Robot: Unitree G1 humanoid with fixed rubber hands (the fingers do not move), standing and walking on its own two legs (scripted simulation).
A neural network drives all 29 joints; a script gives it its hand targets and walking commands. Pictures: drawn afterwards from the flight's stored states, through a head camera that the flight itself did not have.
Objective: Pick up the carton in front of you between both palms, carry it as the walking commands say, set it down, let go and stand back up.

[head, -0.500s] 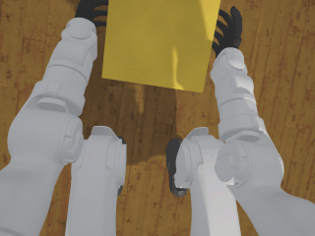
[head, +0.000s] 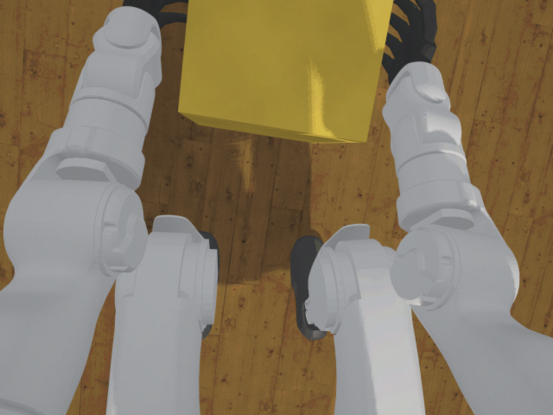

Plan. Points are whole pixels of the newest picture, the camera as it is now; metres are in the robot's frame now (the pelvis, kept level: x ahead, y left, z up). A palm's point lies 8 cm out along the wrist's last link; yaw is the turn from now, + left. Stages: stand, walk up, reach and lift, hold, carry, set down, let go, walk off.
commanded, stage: set down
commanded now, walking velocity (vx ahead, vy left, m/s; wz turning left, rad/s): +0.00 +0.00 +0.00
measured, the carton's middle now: (274, 59) +0.53 +0.02 -0.24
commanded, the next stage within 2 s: let go in 1.64 s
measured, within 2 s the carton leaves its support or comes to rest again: neither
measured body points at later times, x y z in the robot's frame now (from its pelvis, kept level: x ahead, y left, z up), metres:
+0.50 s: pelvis +0.00 +0.00 +0.00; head +0.36 +0.06 +0.26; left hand +0.50 +0.23 -0.21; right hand +0.50 -0.16 -0.19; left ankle +0.11 +0.11 -0.33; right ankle +0.11 -0.11 -0.33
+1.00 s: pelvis +0.00 +0.00 +0.08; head +0.32 +0.04 +0.39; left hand +0.53 +0.24 -0.05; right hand +0.50 -0.15 -0.05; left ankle +0.11 +0.11 -0.33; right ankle +0.11 -0.11 -0.33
